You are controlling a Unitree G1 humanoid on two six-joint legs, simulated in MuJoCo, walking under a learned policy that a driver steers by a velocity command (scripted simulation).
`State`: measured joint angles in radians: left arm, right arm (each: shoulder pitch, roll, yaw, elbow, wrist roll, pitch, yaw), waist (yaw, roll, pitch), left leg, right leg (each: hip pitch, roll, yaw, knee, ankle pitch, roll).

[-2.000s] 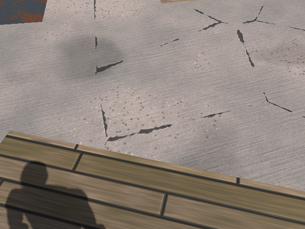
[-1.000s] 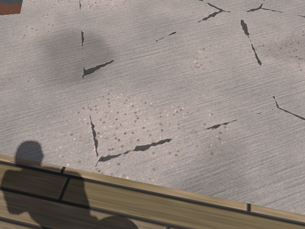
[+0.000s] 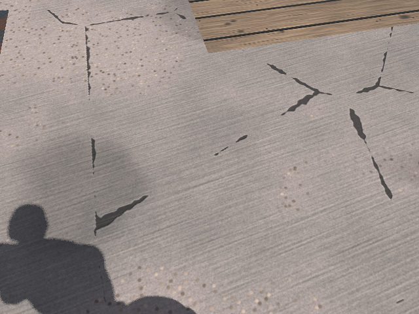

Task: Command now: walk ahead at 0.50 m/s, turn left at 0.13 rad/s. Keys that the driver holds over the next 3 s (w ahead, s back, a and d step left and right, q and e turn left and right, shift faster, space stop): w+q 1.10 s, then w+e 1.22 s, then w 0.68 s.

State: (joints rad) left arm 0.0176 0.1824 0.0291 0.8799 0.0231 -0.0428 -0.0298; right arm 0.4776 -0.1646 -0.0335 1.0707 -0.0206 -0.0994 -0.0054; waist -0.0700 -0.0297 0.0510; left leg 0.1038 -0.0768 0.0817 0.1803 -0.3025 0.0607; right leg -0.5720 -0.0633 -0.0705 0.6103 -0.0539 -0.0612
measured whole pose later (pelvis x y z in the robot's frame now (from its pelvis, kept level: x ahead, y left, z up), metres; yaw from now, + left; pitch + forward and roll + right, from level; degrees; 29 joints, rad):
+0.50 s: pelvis +0.26 -0.02 +0.00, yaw +14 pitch +0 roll -1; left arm 0.43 0.17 0.04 1.02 0.02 -0.11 0.02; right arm 0.08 -0.20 -0.05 0.87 -0.03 -0.01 0.06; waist 0.04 0.03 0.05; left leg -0.63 0.08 0.09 0.74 -0.02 0.08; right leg 0.07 0.02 -0.30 0.23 -0.31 -0.04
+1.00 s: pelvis +0.51 +0.10 +0.01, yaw +32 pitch +2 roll +0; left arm 0.06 0.25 0.05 0.77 0.04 -0.02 -0.02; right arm 0.41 -0.25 -0.07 0.91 0.00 -0.05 0.00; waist -0.07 -0.04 0.04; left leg -0.03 -0.15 -0.10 0.26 -0.24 0.14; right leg -0.69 -0.11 0.03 0.84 -0.08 0.05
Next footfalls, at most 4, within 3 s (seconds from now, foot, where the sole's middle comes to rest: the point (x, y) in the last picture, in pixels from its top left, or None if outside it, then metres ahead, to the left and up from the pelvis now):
0.06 right None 0.21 -0.10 -0.77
0.62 left None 0.45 0.11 -0.77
1.18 right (159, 214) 0.82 0.15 -0.77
1.68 left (80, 198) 0.91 0.44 -0.77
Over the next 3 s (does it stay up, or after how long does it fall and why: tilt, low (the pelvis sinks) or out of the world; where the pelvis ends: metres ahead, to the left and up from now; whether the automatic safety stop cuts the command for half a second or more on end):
stays up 1.51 0.40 0.01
